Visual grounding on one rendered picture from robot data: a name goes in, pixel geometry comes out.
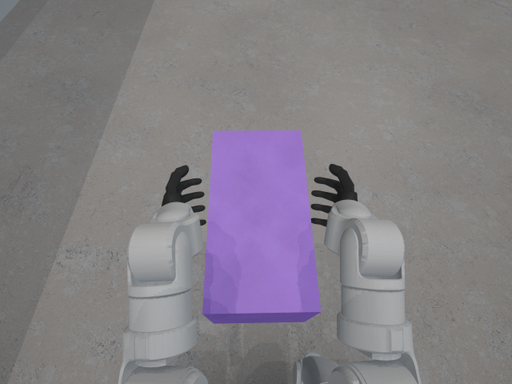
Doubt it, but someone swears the robot left forearm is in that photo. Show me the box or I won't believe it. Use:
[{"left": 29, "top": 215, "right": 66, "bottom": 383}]
[{"left": 118, "top": 202, "right": 203, "bottom": 384}]

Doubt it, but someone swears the carton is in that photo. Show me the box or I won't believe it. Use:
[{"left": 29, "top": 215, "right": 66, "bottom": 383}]
[{"left": 202, "top": 130, "right": 321, "bottom": 324}]

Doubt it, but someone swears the robot right forearm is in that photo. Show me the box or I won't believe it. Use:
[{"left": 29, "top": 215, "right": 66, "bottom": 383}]
[{"left": 324, "top": 200, "right": 422, "bottom": 384}]

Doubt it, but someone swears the robot right thigh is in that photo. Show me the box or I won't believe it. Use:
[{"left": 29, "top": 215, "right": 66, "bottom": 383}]
[{"left": 293, "top": 356, "right": 339, "bottom": 384}]

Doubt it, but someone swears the left robot upper arm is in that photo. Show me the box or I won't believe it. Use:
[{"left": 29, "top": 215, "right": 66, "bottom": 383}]
[{"left": 125, "top": 366, "right": 208, "bottom": 384}]

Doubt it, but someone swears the right robot upper arm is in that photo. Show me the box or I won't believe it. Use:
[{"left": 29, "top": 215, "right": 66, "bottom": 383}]
[{"left": 328, "top": 360, "right": 417, "bottom": 384}]

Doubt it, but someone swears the left robot hand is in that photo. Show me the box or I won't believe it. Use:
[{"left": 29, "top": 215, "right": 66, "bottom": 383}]
[{"left": 162, "top": 165, "right": 206, "bottom": 226}]

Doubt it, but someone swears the right robot hand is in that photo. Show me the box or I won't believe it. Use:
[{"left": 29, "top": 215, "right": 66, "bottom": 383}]
[{"left": 310, "top": 164, "right": 358, "bottom": 227}]

